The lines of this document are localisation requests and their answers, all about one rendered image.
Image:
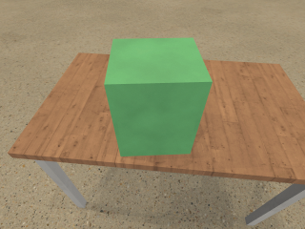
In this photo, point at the carton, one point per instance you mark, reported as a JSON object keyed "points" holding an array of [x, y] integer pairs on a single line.
{"points": [[157, 89]]}

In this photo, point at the table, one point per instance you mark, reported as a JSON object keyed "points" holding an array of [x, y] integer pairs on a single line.
{"points": [[252, 127]]}

